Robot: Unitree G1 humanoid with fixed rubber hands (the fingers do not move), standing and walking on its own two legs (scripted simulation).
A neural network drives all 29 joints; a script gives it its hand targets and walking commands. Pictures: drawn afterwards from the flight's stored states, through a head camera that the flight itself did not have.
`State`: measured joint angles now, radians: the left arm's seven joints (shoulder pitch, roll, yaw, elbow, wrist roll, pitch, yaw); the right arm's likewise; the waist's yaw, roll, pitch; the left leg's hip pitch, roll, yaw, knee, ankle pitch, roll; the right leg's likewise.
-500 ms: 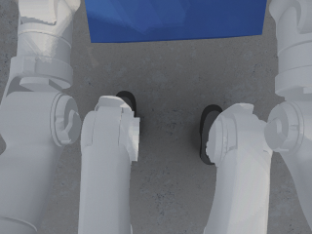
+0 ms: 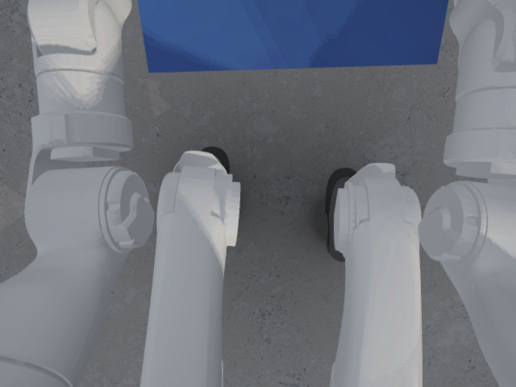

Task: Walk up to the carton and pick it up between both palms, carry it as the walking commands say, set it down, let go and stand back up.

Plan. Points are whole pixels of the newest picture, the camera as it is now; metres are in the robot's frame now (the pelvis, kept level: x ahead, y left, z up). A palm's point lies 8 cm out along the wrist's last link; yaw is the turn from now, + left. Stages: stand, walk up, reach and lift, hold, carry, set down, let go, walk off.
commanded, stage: reach and lift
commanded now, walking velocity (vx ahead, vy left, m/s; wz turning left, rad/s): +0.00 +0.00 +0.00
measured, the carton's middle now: out of the picture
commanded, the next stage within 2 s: none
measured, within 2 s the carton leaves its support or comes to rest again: neither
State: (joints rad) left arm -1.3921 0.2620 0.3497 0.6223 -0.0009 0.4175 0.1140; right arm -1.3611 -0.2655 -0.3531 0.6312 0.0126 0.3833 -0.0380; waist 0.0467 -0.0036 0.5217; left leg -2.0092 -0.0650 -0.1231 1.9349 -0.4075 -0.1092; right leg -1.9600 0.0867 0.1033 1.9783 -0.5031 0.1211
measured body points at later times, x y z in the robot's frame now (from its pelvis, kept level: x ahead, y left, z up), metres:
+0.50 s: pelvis -0.01 +0.00 +0.05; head +0.34 +0.02 +0.32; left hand +0.54 +0.21 -0.06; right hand +0.56 -0.15 -0.06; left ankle +0.17 +0.15 -0.40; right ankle +0.15 -0.15 -0.40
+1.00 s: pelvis -0.01 +0.00 +0.11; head +0.32 +0.02 +0.40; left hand +0.53 +0.21 +0.02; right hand +0.54 -0.16 +0.01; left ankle +0.17 +0.15 -0.40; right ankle +0.15 -0.15 -0.40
